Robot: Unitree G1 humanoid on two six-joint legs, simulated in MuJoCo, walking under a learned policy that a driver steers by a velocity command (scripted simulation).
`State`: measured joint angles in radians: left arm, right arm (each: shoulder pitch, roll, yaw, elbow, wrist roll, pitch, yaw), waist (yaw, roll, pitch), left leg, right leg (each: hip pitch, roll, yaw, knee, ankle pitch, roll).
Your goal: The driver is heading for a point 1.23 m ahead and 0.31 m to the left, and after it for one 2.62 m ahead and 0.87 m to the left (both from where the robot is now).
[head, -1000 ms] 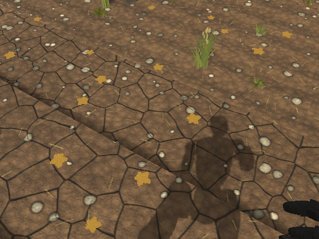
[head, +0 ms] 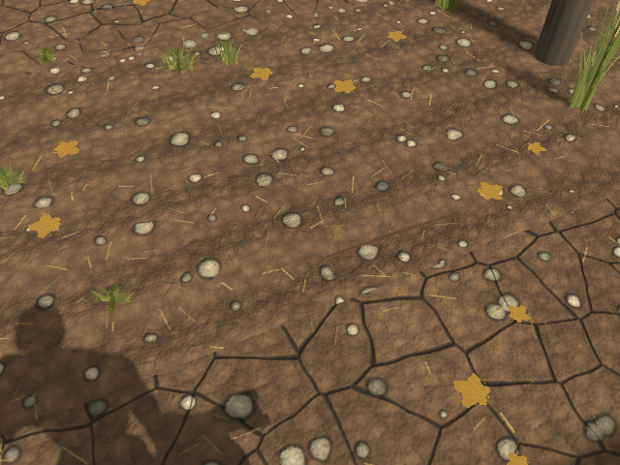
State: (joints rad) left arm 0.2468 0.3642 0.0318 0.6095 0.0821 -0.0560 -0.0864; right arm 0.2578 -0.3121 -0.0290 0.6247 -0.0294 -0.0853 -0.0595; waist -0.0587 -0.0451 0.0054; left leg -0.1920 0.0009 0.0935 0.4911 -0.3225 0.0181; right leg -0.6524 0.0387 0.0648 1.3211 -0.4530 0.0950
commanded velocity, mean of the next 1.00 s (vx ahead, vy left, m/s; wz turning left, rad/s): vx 0.10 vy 0.00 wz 0.44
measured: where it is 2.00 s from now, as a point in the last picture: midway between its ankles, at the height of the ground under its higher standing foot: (255, 402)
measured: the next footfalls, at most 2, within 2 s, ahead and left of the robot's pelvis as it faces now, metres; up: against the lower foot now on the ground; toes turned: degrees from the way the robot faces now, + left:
right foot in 0.16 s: +0.07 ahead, -0.12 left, +0.00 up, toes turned -9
left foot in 0.54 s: +0.00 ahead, +0.11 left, +0.00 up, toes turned +12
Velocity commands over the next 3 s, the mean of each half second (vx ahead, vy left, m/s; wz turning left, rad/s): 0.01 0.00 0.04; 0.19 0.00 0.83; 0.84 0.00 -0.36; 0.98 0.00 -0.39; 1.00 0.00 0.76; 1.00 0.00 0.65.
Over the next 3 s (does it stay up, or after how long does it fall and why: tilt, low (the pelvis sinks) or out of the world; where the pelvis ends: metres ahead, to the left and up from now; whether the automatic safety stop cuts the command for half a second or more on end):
stays up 1.64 0.43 -0.17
